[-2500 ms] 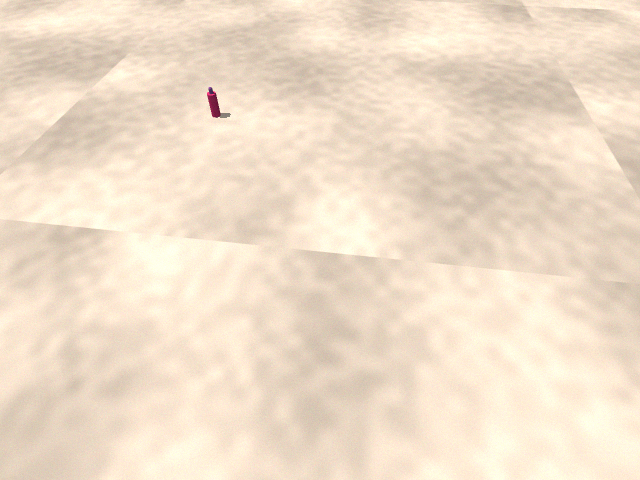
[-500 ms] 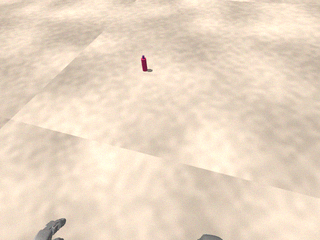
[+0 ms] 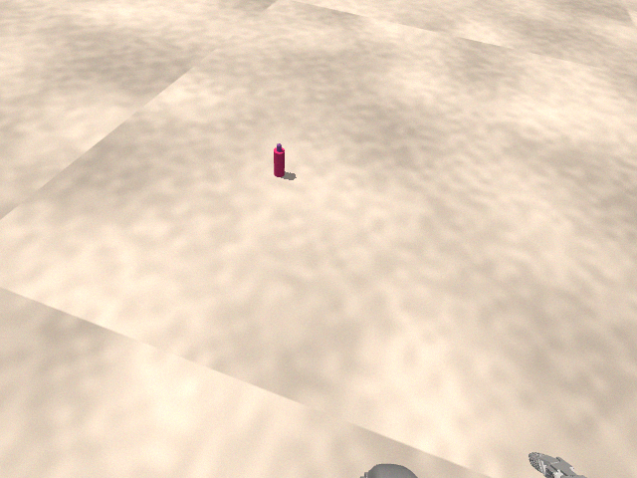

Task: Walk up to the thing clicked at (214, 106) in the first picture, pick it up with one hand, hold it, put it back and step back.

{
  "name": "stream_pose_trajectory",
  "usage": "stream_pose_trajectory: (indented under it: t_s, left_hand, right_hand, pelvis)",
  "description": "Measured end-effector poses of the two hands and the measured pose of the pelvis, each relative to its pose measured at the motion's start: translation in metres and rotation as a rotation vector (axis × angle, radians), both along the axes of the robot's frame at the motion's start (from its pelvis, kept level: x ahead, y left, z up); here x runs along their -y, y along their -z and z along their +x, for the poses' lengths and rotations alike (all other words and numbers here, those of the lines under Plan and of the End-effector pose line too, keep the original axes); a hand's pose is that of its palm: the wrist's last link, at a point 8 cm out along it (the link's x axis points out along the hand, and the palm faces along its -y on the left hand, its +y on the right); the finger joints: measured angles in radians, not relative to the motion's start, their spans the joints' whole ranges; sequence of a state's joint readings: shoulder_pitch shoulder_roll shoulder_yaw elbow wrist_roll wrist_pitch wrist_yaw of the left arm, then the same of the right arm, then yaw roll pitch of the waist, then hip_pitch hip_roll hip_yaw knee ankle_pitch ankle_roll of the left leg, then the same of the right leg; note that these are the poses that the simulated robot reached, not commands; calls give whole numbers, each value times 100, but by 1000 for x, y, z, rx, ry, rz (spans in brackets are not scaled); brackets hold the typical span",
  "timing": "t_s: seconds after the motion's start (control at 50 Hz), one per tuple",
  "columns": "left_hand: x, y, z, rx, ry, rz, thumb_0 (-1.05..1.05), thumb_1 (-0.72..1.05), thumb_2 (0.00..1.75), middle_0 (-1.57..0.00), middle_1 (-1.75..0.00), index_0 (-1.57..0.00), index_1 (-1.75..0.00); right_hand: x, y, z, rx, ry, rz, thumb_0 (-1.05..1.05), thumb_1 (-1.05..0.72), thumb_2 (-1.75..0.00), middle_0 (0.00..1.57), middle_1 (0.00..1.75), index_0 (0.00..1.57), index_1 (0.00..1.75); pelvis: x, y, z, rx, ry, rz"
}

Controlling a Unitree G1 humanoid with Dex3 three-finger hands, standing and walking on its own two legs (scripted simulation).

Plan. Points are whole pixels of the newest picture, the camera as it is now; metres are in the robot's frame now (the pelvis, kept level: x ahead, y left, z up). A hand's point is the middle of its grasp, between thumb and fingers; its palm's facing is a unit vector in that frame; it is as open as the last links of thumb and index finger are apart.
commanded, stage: walk up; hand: left
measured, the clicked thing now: (279, 159) +1.52 +0.16 -0.68
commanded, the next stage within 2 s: none
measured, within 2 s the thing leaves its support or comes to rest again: neither
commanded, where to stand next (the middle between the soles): +1.17 -0.06 m, yaw +0 degrees
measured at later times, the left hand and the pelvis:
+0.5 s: hand (199, 314) +0.38 +0.21 -0.11, palm faces -0.04 -0.93 -0.37, open 7.4 cm; pelvis +0.28 -0.05 +0.00, yaw +0 degrees
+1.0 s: hand (204, 231) +0.59 +0.25 -0.14, palm faces -0.09 -0.94 -0.33, open 7.4 cm; pelvis +0.53 -0.03 +0.00, yaw -2 degrees
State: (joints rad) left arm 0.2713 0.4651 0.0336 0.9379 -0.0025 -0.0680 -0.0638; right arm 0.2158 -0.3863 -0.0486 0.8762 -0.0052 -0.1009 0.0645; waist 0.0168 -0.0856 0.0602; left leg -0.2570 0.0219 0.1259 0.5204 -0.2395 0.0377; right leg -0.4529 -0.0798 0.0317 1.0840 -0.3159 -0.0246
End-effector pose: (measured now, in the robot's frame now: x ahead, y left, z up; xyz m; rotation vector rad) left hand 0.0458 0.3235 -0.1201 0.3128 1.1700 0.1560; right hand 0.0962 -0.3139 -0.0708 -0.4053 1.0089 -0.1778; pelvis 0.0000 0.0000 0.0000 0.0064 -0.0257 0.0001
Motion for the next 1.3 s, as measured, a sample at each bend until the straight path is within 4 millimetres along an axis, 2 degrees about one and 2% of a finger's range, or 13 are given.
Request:
stream_pose_trajectory:
  t_s: [0.18, 0.26, 0.32, 0.4, 0.54, 0.66, 0.74, 0.8, 0.92, 1.02, 1.1, 1.2, 1.3]
  left_hand:
    - [23, -22, 163, 66, 101, 3, 1, 90, 90, -20, -30, -21, -29]
    - [42, -23, 242, 124, 116, 32, 1, 90, 90, -20, -30, -21, -29]
    - [57, -25, 288, 191, 108, 50, 1, 90, 90, -20, -30, -21, -29]
    - [71, -38, 316, 212, 80, 45, 1, 90, 90, -20, -30, -21, -29]
    - [64, -40, 331, 111, 35, 48, 1, 90, 90, -20, -30, -21, -30]
    - [37, -20, 349, 29, -29, 42, 1, 90, 90, -20, -30, -21, -30]
    - [16, 5, 376, -38, -54, 45, 1, 90, 90, -20, -30, -21, -30]
    - [15, 9, 408, -69, -38, 39, 1, 90, 90, -20, -30, -21, -29]
    - [23, -4, 488, -24, 23, 7, 1, 90, 90, -20, -30, -20, -29]
    - [36, -17, 553, 0, 59, 13, 1, 90, 90, -20, -30, -21, -29]
    - [51, -24, 609, 35, 71, 45, 1, 90, 90, -20, -30, -21, -29]
    - [74, -28, 669, 117, 59, 96, 1, 90, 90, -20, -30, -21, -29]
    - [91, -44, 689, 123, 23, 95, 1, 90, 90, -20, -30, -21, -30]
  right_hand:
    - [21, 18, 26, -163, 102, 34, 1, -90, -90, 21, 30, 21, 30]
    - [43, 43, 59, -211, 139, 39, 1, -90, -90, 21, 31, 21, 30]
    - [56, 59, 96, -233, 142, 39, 1, -90, -90, 20, 30, 21, 30]
    - [58, 53, 162, -194, 106, 62, 2, -90, -90, 20, 30, 21, 30]
    - [55, 32, 272, -107, 27, 74, 1, -90, -90, 20, 30, 21, 30]
    - [42, 24, 363, -86, -23, 38, 1, -90, -90, 20, 30, 21, 30]
    - [28, 24, 422, -25, -38, -1, 1, -90, -90, 20, 30, 21, 30]
    - [20, 18, 446, 18, -7, 3, 1, -90, -90, 20, 30, 21, 30]
    - [19, 7, 466, -24, 35, 13, 1, -90, -90, 20, 30, 21, 30]
    - [36, 15, 480, -84, 71, 28, 1, -90, -90, 21, 30, 21, 30]
    - [58, 33, 501, -129, 102, 45, 1, -90, -90, 21, 31, 21, 30]
    - [85, 61, 548, -177, 103, 56, 1, -90, -90, 20, 30, 21, 30]
    - [88, 54, 615, -146, 58, 82, 1, -90, -90, 20, 30, 21, 30]
  pelvis:
    - [14, -4, 105, -2, 5, 15]
    - [33, 12, 163, -4, 1, 28]
    - [45, 20, 197, 9, 1, -2]
    - [52, 7, 235, 23, 1, 5]
    - [52, -6, 302, 11, 5, -14]
    - [39, 2, 368, 13, -6, -38]
    - [23, 18, 416, 16, -2, -15]
    - [18, 15, 441, 23, 3, -12]
    - [21, -1, 491, 24, 22, 6]
    - [31, -4, 535, 22, 27, 17]
    - [49, 3, 576, 19, 28, 32]
    - [75, 18, 624, 24, 17, 11]
    - [82, 3, 659, 26, 11, 13]
